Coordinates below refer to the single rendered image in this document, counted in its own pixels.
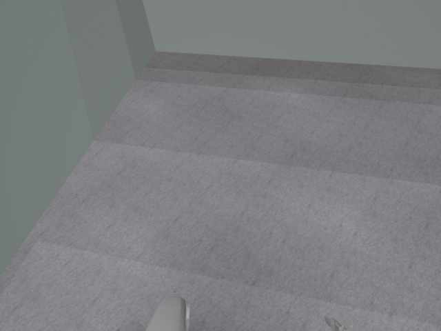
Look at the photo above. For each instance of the left robot thigh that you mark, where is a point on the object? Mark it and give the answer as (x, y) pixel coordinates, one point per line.
(172, 314)

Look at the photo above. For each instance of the right robot hand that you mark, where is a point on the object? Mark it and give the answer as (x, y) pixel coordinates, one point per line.
(338, 324)

